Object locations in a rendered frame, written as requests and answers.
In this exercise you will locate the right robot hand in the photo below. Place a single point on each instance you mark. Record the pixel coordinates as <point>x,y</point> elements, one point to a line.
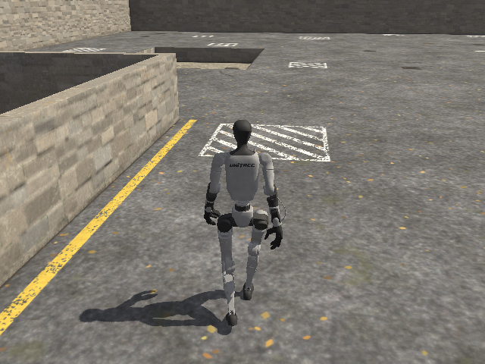
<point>279,236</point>

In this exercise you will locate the robot right forearm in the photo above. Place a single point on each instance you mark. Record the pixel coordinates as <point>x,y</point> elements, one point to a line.
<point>274,209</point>

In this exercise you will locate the right robot upper arm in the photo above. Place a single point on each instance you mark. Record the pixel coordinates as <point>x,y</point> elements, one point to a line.
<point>268,172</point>

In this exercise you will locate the robot left forearm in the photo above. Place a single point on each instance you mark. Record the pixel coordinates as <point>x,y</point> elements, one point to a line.
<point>210,200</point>

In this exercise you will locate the robot torso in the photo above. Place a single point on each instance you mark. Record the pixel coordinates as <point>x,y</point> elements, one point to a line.
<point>242,173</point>

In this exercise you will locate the robot right foot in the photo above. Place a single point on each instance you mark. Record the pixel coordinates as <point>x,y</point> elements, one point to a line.
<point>247,295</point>

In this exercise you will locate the left robot upper arm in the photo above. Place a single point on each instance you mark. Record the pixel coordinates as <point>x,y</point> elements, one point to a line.
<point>217,162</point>

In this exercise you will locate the left robot hand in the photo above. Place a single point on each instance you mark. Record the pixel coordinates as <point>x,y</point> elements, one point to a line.
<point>213,214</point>

